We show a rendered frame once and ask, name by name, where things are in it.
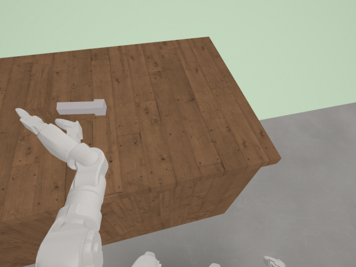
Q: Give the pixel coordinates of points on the robot left shin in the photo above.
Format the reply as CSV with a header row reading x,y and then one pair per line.
x,y
149,254

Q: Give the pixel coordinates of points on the robot left forearm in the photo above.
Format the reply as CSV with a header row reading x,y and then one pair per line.
x,y
85,197

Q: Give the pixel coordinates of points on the tap lever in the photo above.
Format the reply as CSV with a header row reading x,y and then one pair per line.
x,y
98,107

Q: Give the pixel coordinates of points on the counter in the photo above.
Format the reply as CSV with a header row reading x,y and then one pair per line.
x,y
179,136

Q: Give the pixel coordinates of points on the left robot hand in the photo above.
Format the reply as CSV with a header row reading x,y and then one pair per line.
x,y
53,138

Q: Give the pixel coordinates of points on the left robot thigh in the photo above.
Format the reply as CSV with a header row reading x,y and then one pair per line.
x,y
146,261

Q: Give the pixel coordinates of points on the robot left upper arm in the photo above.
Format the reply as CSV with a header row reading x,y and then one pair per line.
x,y
71,248

